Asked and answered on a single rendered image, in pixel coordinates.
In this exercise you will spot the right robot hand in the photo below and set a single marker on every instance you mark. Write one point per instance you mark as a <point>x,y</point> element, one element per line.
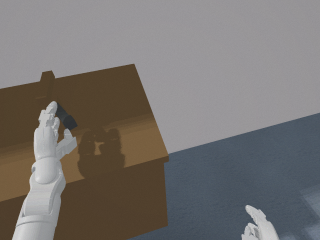
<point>264,229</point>

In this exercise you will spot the counter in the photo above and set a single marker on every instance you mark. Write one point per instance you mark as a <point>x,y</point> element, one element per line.
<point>115,178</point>

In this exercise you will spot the robot left forearm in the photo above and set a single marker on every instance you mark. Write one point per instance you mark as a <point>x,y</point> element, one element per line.
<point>40,210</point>

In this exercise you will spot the tap lever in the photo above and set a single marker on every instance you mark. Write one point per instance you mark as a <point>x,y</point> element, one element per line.
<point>67,120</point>

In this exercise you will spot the left robot hand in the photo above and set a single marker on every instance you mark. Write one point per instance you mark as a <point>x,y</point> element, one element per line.
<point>46,136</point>

